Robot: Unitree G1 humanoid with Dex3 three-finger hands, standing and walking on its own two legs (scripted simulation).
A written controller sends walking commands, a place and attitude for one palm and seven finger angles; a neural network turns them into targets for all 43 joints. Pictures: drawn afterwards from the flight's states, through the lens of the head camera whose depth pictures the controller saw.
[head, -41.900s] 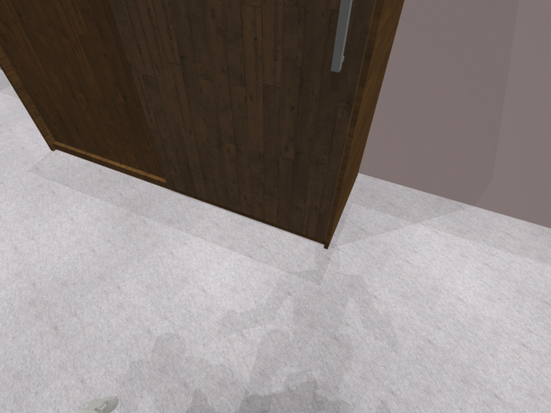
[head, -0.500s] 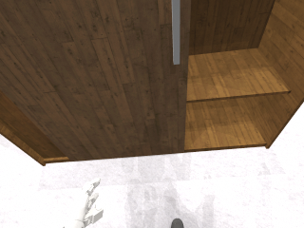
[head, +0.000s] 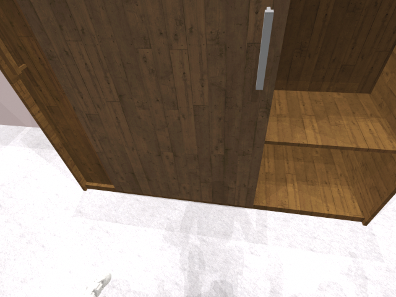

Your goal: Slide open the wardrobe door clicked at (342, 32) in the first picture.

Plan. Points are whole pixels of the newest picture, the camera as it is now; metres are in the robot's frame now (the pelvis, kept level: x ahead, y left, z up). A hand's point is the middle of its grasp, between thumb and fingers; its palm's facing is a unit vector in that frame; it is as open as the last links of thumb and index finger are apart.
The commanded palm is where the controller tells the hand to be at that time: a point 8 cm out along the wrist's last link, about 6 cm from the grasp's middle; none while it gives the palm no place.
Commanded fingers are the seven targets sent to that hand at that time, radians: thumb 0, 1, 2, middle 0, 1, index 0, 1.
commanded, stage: stop stepping back and stand still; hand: right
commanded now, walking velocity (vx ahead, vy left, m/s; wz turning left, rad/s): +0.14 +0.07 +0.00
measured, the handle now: (263, 50) +0.75 -0.13 +0.17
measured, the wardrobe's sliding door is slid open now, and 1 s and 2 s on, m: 0.58 0.58 0.58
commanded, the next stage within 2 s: let the arm hang, fingers relaxed in 0.86 s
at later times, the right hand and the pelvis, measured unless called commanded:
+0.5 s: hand out of the picture +0.20 -0.31 +0.18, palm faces +0.44 +0.70 -0.56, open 7.4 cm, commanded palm +0.14 -0.33 +0.17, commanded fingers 0.00 -0.90 -0.90 0.20 0.30 0.20 0.30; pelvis +0.01 -0.03 -0.02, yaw -1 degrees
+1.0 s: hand out of the picture +0.22 -0.32 +0.13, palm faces +0.38 +0.75 -0.54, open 7.4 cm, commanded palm none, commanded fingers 0.00 -0.90 -0.90 0.20 0.30 0.20 0.30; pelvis +0.02 -0.04 -0.01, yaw -3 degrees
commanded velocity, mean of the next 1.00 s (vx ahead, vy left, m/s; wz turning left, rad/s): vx -0.01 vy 0.05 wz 0.00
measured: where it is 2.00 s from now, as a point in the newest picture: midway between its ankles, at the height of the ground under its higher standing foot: outside the picture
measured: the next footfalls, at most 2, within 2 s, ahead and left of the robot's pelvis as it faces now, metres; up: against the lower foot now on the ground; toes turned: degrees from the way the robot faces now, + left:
left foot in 0.02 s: +0.01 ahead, +0.09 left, +0.00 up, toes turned +7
right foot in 0.22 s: +0.04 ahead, -0.16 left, +0.00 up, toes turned -5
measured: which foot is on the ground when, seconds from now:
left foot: up 0.00-0.00, down 0.02-0.24, up 0.26-0.48, down 0.50-1.00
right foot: down 0.00-0.00, up 0.02-0.20, down 0.22-1.00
